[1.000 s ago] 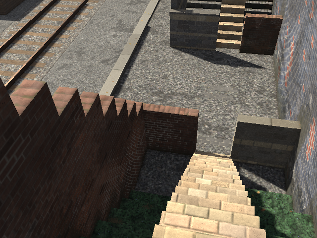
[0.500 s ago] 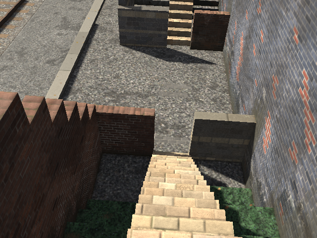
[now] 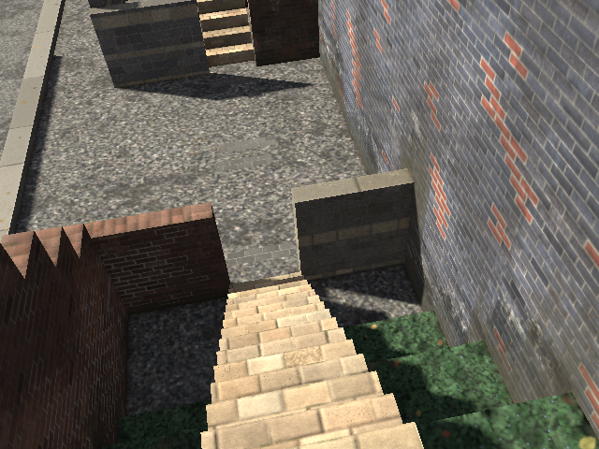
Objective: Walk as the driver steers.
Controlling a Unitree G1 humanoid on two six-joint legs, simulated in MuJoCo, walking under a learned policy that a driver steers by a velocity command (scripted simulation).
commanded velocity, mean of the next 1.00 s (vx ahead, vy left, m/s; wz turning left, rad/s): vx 0.50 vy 0.00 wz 0.01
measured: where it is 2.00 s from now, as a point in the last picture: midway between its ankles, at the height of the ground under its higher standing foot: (288, 419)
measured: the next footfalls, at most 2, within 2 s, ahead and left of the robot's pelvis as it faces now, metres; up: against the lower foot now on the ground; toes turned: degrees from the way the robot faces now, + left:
left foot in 0.12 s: +0.16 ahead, +0.07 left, -0.19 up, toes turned -4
right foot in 0.34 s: +0.35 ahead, -0.11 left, -0.40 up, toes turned -8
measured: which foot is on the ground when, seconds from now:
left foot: up 0.00-0.10, down 0.12-0.32, up 0.34-0.58, down 0.60-1.00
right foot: down 0.00-0.06, up 0.08-0.32, down 0.34-0.62, up 0.64-1.00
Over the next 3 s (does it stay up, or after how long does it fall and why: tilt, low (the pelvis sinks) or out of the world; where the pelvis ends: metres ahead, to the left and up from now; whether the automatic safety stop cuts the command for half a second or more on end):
stays up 1.53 0.33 -1.54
